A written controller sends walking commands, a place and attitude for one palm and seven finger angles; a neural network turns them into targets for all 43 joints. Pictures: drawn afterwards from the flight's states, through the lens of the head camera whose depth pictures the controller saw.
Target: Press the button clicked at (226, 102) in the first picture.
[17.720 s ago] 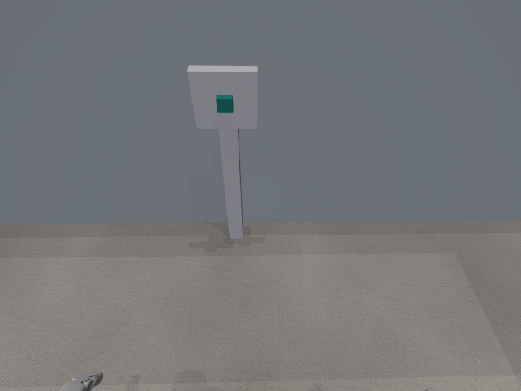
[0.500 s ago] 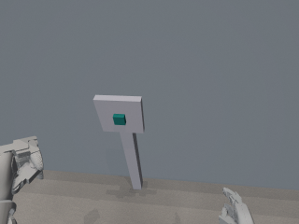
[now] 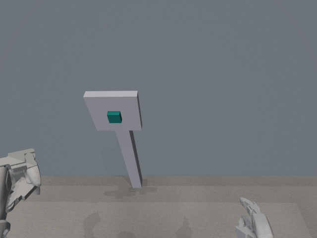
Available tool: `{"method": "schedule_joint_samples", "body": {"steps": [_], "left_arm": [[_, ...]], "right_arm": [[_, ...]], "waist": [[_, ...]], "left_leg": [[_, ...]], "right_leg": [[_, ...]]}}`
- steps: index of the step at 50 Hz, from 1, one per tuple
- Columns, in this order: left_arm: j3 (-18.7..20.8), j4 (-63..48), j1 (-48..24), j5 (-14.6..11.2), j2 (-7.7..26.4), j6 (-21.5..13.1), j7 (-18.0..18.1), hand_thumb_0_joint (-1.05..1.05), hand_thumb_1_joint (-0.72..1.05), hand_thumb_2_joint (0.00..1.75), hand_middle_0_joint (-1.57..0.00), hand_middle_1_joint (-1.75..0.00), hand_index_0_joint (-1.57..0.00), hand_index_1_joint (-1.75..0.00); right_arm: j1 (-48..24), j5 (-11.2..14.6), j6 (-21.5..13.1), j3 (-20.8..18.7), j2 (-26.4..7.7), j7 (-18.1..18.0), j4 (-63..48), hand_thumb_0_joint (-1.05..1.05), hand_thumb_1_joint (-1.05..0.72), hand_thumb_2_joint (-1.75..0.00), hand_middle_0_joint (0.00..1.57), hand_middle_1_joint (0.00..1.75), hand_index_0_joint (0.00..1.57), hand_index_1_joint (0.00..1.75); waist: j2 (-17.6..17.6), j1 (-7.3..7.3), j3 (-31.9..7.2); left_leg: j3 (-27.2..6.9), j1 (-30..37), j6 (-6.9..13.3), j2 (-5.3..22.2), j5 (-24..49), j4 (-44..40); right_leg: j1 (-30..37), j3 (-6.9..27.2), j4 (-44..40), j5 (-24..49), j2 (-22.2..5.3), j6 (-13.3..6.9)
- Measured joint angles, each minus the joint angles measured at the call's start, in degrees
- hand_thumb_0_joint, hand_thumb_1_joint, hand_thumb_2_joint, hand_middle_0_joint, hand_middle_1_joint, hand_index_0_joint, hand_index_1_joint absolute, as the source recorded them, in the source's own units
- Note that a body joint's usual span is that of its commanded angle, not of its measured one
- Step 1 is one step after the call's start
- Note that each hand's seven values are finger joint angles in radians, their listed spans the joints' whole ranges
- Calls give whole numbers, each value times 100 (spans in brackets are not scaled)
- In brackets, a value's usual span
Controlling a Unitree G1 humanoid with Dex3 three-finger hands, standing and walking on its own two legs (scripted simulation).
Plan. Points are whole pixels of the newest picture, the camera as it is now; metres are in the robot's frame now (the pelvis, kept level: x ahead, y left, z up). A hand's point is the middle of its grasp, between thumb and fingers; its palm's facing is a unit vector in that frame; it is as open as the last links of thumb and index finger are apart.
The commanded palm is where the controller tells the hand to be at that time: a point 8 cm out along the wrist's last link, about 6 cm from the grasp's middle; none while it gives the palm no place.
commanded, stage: step back with the hand held close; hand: left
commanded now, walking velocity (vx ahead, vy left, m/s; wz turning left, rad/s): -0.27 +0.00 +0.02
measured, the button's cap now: (114, 116) +0.52 +0.20 -0.03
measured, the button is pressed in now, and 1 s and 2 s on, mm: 0 0 0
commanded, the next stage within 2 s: stop stepping back and stand still in 1.16 s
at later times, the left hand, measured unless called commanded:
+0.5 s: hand (8, 217) +0.13 +0.25 +0.15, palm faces +0.39 -0.80 -0.46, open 3.1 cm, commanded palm +0.07 +0.29 +0.17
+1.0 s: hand out of the picture +0.07 +0.23 +0.16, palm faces +0.31 -0.83 -0.45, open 3.1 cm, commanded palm +0.01 +0.28 +0.17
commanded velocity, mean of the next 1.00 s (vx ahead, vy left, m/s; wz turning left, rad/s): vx -0.33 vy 0.00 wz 0.01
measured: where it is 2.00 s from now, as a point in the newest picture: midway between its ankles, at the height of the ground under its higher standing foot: outside the picture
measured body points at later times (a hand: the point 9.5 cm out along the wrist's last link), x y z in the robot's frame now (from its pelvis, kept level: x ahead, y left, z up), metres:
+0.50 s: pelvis -0.06 +0.01 -0.02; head -0.05 +0.01 +0.43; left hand +0.10 +0.29 +0.18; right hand +0.12 -0.22 -0.09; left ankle +0.01 +0.09 -0.74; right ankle +0.00 -0.11 -0.74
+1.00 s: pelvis -0.12 +0.00 -0.01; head -0.09 +0.02 +0.43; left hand +0.05 +0.27 +0.18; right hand +0.08 -0.24 -0.08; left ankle -0.01 +0.08 -0.73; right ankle -0.11 -0.11 -0.74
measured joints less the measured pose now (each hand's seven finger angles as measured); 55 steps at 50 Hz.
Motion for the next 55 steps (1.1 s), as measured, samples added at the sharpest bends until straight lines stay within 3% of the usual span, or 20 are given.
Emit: {"method": "schedule_joint_samples", "body": {"steps": [9,26,32,36,38,41,47,52,54,55], "left_arm": [[243,-349,198,-20,355,-39,69,2,89,90,-130,-150,-131,-150],[252,-578,42,200,126,-284,237,2,89,90,-130,-150,-131,-150],[273,-703,14,200,224,-426,323,2,88,90,-130,-150,-131,-150],[407,-586,-57,284,383,-472,282,1,88,90,-130,-150,-131,-150],[504,-579,-32,295,448,-506,249,1,88,90,-130,-150,-131,-150],[643,-682,77,211,450,-587,227,2,89,90,-130,-150,-131,-150],[334,-845,108,69,438,-622,134,2,89,90,-130,-150,-131,-150],[237,-786,227,79,559,-565,166,1,88,90,-130,-150,-131,-150],[309,-718,196,93,558,-513,208,1,88,90,-131,-150,-131,-150],[338,-708,157,92,549,-487,224,1,88,90,-131,-150,-131,-150]], "right_arm": [[-17,61,179,-117,24,-57,-147,2,-91,-90,21,30,20,30],[111,-9,-155,36,139,-42,-204,2,-91,-90,21,30,20,30],[185,-50,-188,32,114,-48,-40,2,-91,-90,21,30,20,30],[251,-60,-240,-9,158,-74,-31,2,-91,-90,21,30,20,30],[290,-79,-280,-17,203,-57,-9,2,-91,-90,21,30,20,30],[175,-114,-370,8,261,-1,34,2,-91,-90,21,30,20,30],[-284,-67,-344,-1,272,85,131,2,-91,-90,21,30,20,30],[-175,-41,-118,-97,267,49,158,2,-91,-90,21,30,20,30],[-114,-51,-24,-90,238,-3,143,2,-91,-90,21,30,20,30],[-97,-43,-9,-82,193,-32,109,2,-91,-90,21,30,20,30]], "waist": [[-184,-60,56],[-255,15,57],[-312,-80,62],[-291,-214,77],[-304,-217,-14],[-403,-116,-54],[-325,-51,202],[-453,-86,-141],[-516,-97,-261],[-484,-117,-279]], "left_leg": [[91,-321,83,-88,16,238],[-14,-1096,118,-22,-122,1022],[-69,-1201,131,5,183,977],[-201,-1277,170,-14,254,947],[-261,-1396,155,-17,304,929],[-198,-1608,89,16,428,868],[-234,-1628,-24,191,823,548],[-468,-1671,-265,-65,-422,1661],[-484,-1318,-284,-73,-370,1373],[-498,-1074,-235,-16,22,939]], "right_leg": [[-437,75,460,-80,-104,76],[-1056,-51,964,49,-66,52],[-1119,-77,888,139,-16,82],[-1109,160,1476,-156,193,166],[-903,266,1632,-471,290,157],[-621,407,1155,-815,321,48],[-697,391,898,-449,485,-55],[-657,412,669,-278,364,-66],[-684,438,584,-194,308,-15],[-729,412,598,-172,319,25]]}}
